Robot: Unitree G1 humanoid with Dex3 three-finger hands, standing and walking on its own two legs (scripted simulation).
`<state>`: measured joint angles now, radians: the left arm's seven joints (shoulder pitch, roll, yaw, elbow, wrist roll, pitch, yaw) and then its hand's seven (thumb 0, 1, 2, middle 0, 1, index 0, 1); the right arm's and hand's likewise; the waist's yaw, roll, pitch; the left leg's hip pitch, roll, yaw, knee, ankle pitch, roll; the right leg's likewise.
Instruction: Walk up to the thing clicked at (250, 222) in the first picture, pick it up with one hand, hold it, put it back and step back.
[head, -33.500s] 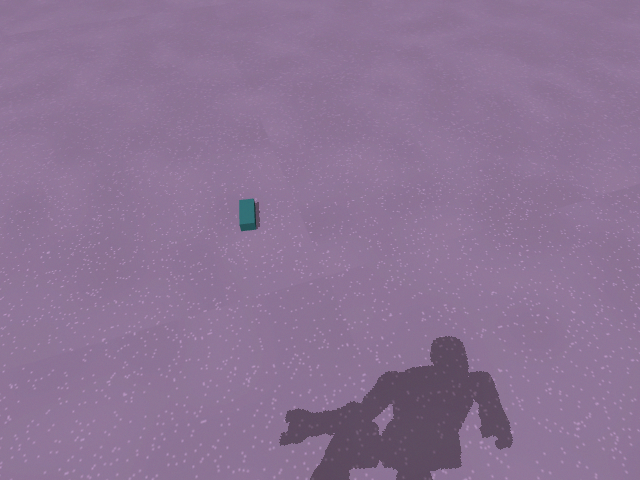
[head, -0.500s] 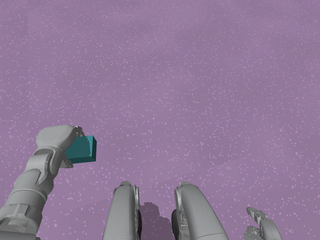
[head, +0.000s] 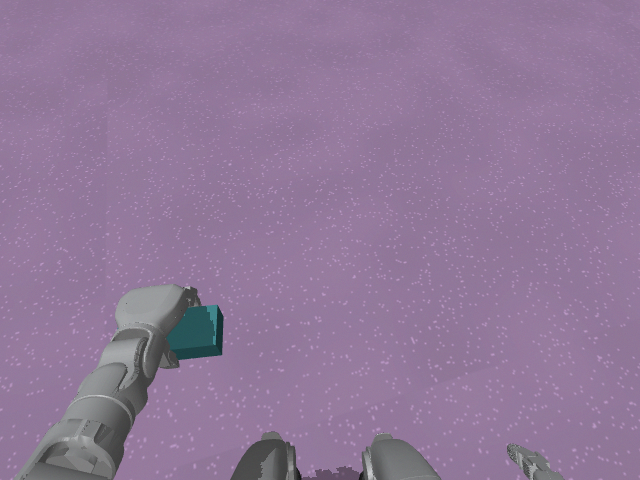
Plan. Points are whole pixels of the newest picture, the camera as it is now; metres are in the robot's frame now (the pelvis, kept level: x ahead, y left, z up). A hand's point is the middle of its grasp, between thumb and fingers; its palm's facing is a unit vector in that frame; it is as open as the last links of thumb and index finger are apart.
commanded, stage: lift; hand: left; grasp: from above
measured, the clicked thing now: (171, 335) +0.34 +0.23 -0.11
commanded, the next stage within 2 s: hold in 0.18 s
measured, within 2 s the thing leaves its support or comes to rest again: neither
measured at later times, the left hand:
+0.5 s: hand (164, 303) +0.35 +0.22 -0.03, palm faces -0.46 -0.04 -0.89, open 9.1 cm
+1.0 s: hand (149, 309) +0.33 +0.22 +0.00, palm faces -0.46 -0.04 -0.89, open 9.1 cm
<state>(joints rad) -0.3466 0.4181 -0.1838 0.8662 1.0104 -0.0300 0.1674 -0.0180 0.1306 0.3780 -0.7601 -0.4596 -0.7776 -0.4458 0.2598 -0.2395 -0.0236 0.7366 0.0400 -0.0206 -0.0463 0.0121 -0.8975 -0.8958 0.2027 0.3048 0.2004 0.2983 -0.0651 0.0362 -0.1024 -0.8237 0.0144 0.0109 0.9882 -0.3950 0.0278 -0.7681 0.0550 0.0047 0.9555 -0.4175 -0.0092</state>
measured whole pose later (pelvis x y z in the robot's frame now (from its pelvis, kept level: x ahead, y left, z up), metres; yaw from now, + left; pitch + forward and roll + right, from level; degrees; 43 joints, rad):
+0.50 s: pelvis +0.04 -0.01 +0.04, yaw +0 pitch +8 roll -1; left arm -0.31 0.41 -0.21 0.82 1.01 -0.02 0.11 -0.02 0.17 0.31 -0.78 -0.40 -0.80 -0.38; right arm 0.25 -0.26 -0.05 0.73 0.05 0.02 -0.05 0.01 -0.89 -0.89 0.20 0.30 0.20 0.30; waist -0.05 0.03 -0.08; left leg -0.52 0.01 0.02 0.70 -0.33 0.02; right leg -0.47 0.05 0.02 0.68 -0.35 -0.02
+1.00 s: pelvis +0.03 +0.00 +0.06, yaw +0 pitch +4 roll +0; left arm -0.27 0.41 -0.23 0.73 0.99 -0.03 0.04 -0.02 0.17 0.31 -0.79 -0.39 -0.81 -0.37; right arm 0.23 -0.25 -0.03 0.70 0.06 0.06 -0.05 0.01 -0.89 -0.89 0.20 0.30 0.20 0.30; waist -0.02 0.04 -0.03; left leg -0.36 0.00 0.03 0.56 -0.26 0.03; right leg -0.32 0.04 0.04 0.55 -0.28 -0.01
